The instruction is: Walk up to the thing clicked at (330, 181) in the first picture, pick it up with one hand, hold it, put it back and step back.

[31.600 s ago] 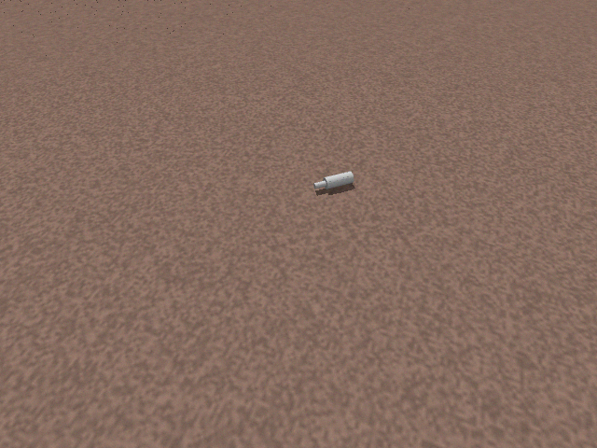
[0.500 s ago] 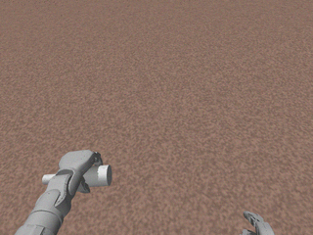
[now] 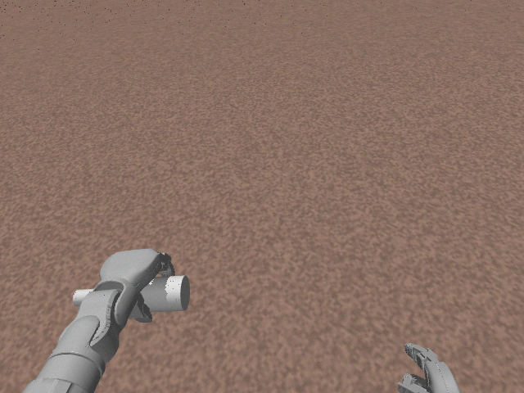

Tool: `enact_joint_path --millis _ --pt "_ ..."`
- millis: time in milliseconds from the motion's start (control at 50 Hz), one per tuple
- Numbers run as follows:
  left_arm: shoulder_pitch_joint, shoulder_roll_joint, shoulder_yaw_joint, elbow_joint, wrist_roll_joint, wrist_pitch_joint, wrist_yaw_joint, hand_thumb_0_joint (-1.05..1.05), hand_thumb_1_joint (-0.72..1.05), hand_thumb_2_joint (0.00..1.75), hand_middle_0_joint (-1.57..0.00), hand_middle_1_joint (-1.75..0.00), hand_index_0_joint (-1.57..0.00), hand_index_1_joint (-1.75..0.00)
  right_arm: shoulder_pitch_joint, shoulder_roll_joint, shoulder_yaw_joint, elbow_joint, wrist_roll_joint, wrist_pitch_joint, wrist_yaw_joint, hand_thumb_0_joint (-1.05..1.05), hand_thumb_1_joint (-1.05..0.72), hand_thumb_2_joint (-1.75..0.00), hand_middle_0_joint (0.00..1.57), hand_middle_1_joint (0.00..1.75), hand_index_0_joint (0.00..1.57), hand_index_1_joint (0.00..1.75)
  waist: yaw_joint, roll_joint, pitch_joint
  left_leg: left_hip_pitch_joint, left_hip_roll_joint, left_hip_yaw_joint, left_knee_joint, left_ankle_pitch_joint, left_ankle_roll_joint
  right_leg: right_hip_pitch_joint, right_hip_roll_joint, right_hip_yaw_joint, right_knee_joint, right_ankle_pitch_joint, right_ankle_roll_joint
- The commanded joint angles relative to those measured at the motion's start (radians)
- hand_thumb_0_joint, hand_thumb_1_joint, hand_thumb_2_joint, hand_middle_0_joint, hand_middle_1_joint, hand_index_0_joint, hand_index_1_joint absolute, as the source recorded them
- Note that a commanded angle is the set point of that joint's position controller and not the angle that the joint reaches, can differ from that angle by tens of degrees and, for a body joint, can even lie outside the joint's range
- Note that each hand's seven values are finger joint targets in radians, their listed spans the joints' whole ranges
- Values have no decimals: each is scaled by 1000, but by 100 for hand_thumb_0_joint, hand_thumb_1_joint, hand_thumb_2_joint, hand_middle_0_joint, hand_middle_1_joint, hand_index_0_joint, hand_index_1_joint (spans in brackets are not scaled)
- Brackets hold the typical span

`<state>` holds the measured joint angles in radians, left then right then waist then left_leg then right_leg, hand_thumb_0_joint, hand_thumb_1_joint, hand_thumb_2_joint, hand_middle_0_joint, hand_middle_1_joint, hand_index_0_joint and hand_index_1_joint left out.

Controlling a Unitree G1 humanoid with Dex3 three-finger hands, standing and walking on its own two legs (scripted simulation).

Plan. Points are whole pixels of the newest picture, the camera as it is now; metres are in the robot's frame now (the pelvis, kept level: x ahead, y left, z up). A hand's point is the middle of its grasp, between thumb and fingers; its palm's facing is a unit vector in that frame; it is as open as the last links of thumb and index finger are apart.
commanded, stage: hold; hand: left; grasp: from above
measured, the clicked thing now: (131, 295) +0.31 +0.25 -0.06
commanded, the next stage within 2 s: crouch in 0.42 s
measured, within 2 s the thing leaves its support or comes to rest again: neither
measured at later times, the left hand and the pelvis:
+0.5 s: hand (140, 294) +0.29 +0.22 -0.03, palm faces -0.44 -0.05 -0.90, open 8.7 cm; pelvis +0.00 +0.00 +0.00, yaw +0 degrees
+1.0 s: hand (153, 310) +0.31 +0.24 -0.13, palm faces -0.44 +0.02 -0.90, open 8.8 cm; pelvis -0.01 +0.00 -0.04, yaw +1 degrees
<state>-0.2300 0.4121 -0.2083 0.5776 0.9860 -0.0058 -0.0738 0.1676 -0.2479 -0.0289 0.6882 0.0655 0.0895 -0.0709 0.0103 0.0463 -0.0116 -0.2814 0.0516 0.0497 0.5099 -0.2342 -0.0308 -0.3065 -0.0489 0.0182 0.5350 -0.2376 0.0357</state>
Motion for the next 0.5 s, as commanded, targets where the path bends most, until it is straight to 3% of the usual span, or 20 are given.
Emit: enact_joint_path --millis 0,180,260,320,360,400,440,480 --pt "-322 211 117 -187 -4 -4 35 0 74 46 -98 -59 -105 -52 -109 -123 -34 -148 -4 -44 -7 0 -89 -89 20 30 20 30 2 -34 -210 103 -55 7 -82 92 38 32 68 -28 -110 47 -35" --pt "-369 236 140 -227 2 -21 48 0 76 47 -101 -58 -107 -51 -104 -121 -35 -139 -6 -48 -10 0 -89 -89 20 30 20 30 4 -8 -260 135 -54 6 -77 139 36 50 69 -27 -100 95 -35" --pt "-339 204 119 -190 1 -21 55 0 76 46 -101 -57 -108 -50 -106 -116 -35 -134 -6 -49 -11 0 -89 -89 20 30 20 30 2 -18 -250 136 -58 10 -75 147 36 49 67 -28 -105 100 -33" --pt "-355 227 132 -209 5 -18 58 0 76 48 -102 -57 -108 -50 -102 -119 -39 -129 -7 -50 -11 0 -89 -89 20 30 20 30 4 -11 -268 144 -61 14 -69 160 38 57 62 -23 -107 121 -31" --pt "-368 210 115 -188 2 -15 58 0 76 49 -102 -58 -108 -52 -100 -120 -38 -125 -8 -50 -10 0 -90 -90 20 30 20 30 -3 -26 -256 143 -54 8 -74 162 36 56 68 -29 -105 117 -32" --pt "-327 223 137 -168 4 -10 59 0 76 46 -102 -55 -108 -48 -101 -123 -40 -128 -5 -49 -10 0 -89 -89 20 30 20 30 12 -17 -248 138 -57 10 -78 163 35 60 66 -29 -106 116 -35" --pt "-344 198 107 -167 6 -10 52 0 75 46 -100 -57 -106 -50 -97 -121 -40 -129 -6 -48 -9 0 -89 -89 20 30 20 30 -3 -33 -237 133 -54 9 -79 154 36 49 68 -31 -111 111 -34" --pt "-330 220 125 -164 0 -14 50 0 75 46 -101 -55 -107 -49 -102 -121 -39 -132 -6 -49 -8 0 -90 -90 20 30 20 30 9 -29 -223 121 -56 6 -86 132 35 58 67 -31 -117 86 -36"
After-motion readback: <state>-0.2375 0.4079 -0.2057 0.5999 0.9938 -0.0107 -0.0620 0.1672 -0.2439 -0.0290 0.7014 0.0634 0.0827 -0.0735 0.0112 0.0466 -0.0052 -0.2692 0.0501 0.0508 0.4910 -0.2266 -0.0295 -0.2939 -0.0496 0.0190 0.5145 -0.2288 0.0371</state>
